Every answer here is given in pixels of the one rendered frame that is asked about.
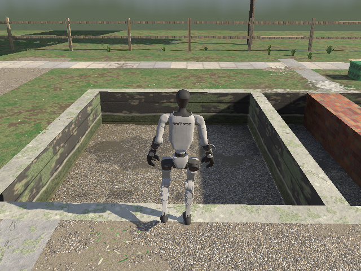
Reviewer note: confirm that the right robot thigh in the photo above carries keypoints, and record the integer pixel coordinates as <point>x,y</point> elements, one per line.
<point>193,167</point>

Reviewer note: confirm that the robot left shin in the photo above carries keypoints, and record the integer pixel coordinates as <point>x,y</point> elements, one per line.
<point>164,197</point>

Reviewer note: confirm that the left robot hand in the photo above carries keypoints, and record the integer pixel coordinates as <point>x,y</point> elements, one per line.
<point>149,158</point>

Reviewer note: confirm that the robot right forearm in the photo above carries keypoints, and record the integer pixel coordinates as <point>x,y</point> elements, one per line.
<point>208,150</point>

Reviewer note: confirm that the right robot hand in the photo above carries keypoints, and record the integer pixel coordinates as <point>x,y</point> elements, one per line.
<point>206,159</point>

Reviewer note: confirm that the robot left upper arm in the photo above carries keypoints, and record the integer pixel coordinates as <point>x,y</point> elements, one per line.
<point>161,128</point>

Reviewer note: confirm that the robot right upper arm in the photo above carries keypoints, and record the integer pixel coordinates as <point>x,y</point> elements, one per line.
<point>202,129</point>

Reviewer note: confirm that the robot left forearm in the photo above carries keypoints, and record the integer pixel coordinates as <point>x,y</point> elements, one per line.
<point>153,148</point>

